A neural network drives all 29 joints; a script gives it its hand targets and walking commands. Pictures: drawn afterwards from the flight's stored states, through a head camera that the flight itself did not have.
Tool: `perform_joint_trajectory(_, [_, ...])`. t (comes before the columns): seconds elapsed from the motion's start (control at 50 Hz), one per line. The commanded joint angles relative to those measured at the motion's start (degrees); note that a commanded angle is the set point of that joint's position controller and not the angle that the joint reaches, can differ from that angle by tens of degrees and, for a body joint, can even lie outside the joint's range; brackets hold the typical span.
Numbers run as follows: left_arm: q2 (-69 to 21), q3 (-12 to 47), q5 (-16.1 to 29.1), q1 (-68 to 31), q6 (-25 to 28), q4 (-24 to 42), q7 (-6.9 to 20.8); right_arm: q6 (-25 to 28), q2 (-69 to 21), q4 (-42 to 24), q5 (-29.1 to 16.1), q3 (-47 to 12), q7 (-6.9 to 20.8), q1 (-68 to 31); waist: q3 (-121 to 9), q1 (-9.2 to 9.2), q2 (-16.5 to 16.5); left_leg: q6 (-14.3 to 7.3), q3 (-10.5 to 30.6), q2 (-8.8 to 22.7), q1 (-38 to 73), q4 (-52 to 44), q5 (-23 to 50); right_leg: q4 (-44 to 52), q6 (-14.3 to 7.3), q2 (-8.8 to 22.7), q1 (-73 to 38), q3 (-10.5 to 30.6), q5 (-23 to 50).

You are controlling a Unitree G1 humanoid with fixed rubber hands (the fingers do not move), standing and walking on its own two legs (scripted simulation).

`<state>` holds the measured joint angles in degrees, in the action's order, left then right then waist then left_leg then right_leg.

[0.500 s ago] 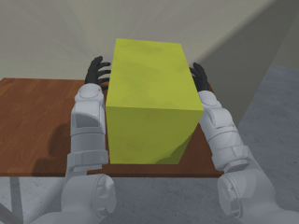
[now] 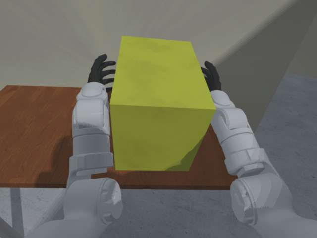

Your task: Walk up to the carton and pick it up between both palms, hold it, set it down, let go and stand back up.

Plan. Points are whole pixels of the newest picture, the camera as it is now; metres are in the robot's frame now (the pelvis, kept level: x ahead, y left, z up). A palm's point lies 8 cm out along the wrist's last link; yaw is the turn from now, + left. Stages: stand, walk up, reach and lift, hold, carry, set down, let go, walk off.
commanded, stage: hold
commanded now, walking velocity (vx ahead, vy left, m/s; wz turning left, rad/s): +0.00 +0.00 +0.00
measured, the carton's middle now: (154, 102) +0.39 +0.00 +0.19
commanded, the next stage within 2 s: none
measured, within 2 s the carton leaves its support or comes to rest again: neither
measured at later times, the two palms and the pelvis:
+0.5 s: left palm (94, 84) +0.36 +0.14 +0.25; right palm (214, 87) +0.37 -0.14 +0.24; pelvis +0.00 -0.01 +0.00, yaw +0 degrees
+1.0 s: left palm (94, 82) +0.37 +0.14 +0.26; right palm (215, 85) +0.37 -0.14 +0.25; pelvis +0.00 -0.01 +0.00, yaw +0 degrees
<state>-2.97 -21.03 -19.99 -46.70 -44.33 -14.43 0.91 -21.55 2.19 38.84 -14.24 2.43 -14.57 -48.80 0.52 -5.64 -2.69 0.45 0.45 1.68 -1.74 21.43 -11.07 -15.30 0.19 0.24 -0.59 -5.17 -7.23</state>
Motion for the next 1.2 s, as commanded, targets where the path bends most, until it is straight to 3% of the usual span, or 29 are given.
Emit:
perform_joint_trajectory(0.0, [-32.6,26.1,7.9,-34.1,2.9,1.0,7.6,2.5,-35.0,-20.2,-5.2,-19.1,4.8,-47.3,-20.8,-0.59,3.8,1.1,-1.3,-4.5,2.8,-2.3,12.6,0.2,2.2,-4.7,-7.7,0.0,6.7])
perform_joint_trajectory(0.08, [-32.1,26.1,7.9,-34.9,2.2,3.4,7.9,1.4,-34.3,-20.4,-5.8,-19.1,4.4,-46.0,-20.5,-1.06,4.7,1.5,-1.4,-4.5,2.8,-2.3,13.7,-0.2,2.6,-4.9,-8.5,-0.1,8.6])
perform_joint_trajectory(0.16, [-32.8,29.2,9.6,-35.1,2.1,9.4,7.9,0.9,-36.3,-25.5,-8.1,-22.7,3.6,-45.9,-25.5,-0.89,4.5,2.1,-1.0,-4.7,4.8,-0.6,19.8,-1.1,2.9,-5.3,-10.4,-0.1,14.6])
perform_joint_trajectory(0.18, [-31.6,27.9,8.8,-34.4,1.4,6.2,8.0,0.3,-35.2,-24.2,-8.1,-21.8,3.4,-46.2,-22.6,-0.81,4.5,1.9,-1.1,-4.9,3.7,-1.0,17.1,-0.6,3.0,-5.2,-9.3,0.1,12.4])
perform_joint_trajectory(0.26, [-32.1,28.3,8.9,-35.0,0.6,7.8,8.3,-0.2,-35.9,-25.9,-8.2,-21.9,3.4,-47.1,-22.5,-0.57,4.5,1.7,-1.5,-4.5,2.6,-2.1,14.4,-0.6,2.7,-5.0,-9.4,0.3,9.7])
perform_joint_trajectory(0.38, [-30.9,27.3,8.6,-36.5,0.0,5.8,8.5,-1.7,-35.2,-22.1,-7.7,-19.7,3.6,-47.5,-20.1,-0.61,4.0,1.2,-1.5,-4.3,0.0,-3.4,8.9,-0.4,2.8,-4.8,-8.0,0.3,4.9])
perform_joint_trajectory(0.42, [-31.4,27.9,9.5,-36.6,-0.1,5.5,8.6,-1.9,-35.9,-23.7,-8.3,-20.9,3.3,-48.4,-22.5,-0.64,3.6,1.2,-1.4,-4.5,1.1,-2.6,11.6,-0.6,2.7,-4.9,-8.4,0.5,7.9])
perform_joint_trajectory(0.56, [-31.1,26.8,9.3,-38.4,-0.2,5.3,8.9,-3.0,-36.1,-21.4,-8.6,-19.6,3.3,-48.2,-21.8,-0.51,5.0,1.3,-1.6,-4.4,-0.5,-3.0,10.4,-0.8,2.6,-4.9,-8.8,0.7,6.9])
perform_joint_trajectory(0.68, [-30.0,24.6,8.3,-37.3,-0.8,2.4,9.5,-3.6,-35.7,-21.3,-9.2,-19.5,2.8,-49.1,-20.2,-0.13,3.9,0.8,-1.6,-4.7,-0.9,-3.5,9.2,-0.4,3.0,-4.8,-8.5,0.6,6.2])
perform_joint_trajectory(0.76, [-30.7,26.5,9.7,-38.8,-0.3,5.0,9.3,-3.8,-36.4,-23.0,-10.1,-20.4,2.5,-49.1,-22.3,-0.78,3.6,1.1,-1.4,-4.9,-0.4,-2.4,11.1,-0.9,3.3,-4.9,-8.9,0.8,9.0])
perform_joint_trajectory(0.86, [-29.4,25.8,8.5,-38.5,-0.9,5.0,9.5,-4.1,-36.1,-22.2,-9.9,-20.2,2.4,-48.8,-21.1,0.03,4.5,1.1,-1.7,-4.8,-1.2,-3.0,8.8,-0.7,3.0,-4.7,-8.3,0.6,6.2])
perform_joint_trajectory(0.96, [-30.6,27.9,9.9,-38.5,-0.6,7.7,9.2,-4.0,-36.2,-24.8,-10.8,-21.0,2.2,-48.7,-23.7,-0.89,5.0,1.6,-1.2,-4.7,0.4,-1.9,12.7,-1.0,2.9,-4.9,-9.0,0.7,9.8])
perform_joint_trajectory(1.02, [-29.6,25.6,8.2,-36.1,-1.4,5.2,9.7,-4.7,-35.5,-23.5,-10.0,-21.0,2.0,-47.7,-20.3,0.11,4.1,1.0,-1.6,-4.9,-0.4,-3.0,10.3,-0.7,3.3,-4.5,-8.8,0.6,8.1])
perform_joint_trajectory(1.12, [-30.6,28.3,9.5,-37.4,-1.3,7.8,9.4,-4.2,-35.3,-25.0,-10.6,-21.2,2.0,-47.6,-22.4,-1.04,4.6,1.8,-1.0,-4.6,0.6,-2.1,13.2,-1.4,3.1,-5.1,-9.1,0.3,10.2])
perform_joint_trajectory(1.18, [-30.8,28.0,9.1,-36.1,-1.5,8.6,9.5,-4.2,-35.3,-26.2,-10.6,-21.8,2.0,-47.1,-22.4,-0.35,4.5,1.7,-1.3,-4.7,0.5,-2.4,12.9,-1.3,3.0,-5.0,-9.8,0.4,10.0])
